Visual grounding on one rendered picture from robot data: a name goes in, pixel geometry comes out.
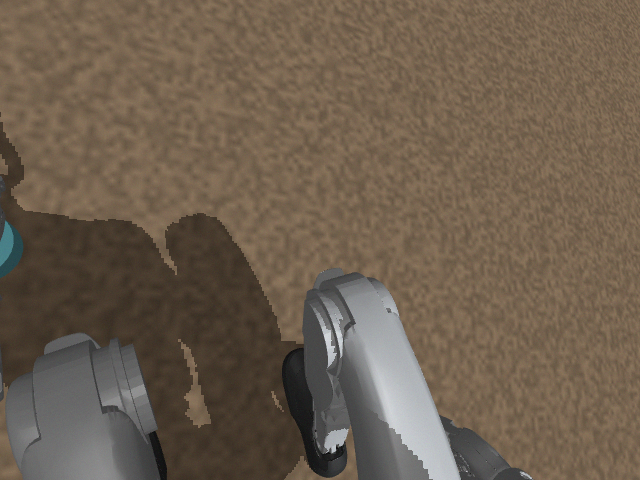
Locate left robot foot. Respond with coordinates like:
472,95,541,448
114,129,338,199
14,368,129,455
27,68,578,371
149,431,167,480

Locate right robot foot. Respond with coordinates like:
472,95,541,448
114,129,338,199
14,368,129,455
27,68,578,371
282,348,347,478

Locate tin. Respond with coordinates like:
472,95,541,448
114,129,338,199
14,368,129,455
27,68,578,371
0,220,23,278

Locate right robot hand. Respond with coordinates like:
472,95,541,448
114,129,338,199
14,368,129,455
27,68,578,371
439,415,512,480

